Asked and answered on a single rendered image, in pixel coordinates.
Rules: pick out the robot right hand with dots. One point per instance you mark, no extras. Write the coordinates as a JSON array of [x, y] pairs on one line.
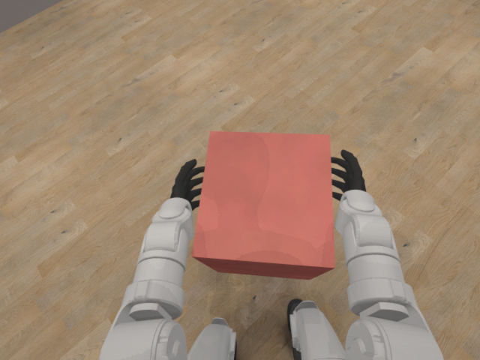
[[352, 177]]

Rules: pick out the carton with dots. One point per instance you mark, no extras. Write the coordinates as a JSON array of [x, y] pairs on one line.
[[266, 205]]

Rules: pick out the robot left shin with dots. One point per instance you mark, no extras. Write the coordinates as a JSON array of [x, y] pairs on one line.
[[220, 321]]

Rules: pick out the robot left hand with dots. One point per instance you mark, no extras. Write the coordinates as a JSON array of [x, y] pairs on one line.
[[183, 183]]

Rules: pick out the robot left upper arm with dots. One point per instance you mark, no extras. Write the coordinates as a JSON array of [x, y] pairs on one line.
[[154, 339]]

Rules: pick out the robot right upper arm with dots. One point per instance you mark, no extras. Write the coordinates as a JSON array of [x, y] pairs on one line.
[[371, 338]]

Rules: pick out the robot left thigh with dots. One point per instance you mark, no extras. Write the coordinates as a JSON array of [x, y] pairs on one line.
[[215, 342]]

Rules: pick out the robot left forearm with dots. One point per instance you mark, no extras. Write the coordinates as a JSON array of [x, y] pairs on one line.
[[156, 291]]

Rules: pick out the robot right forearm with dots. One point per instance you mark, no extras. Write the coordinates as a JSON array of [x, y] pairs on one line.
[[376, 282]]

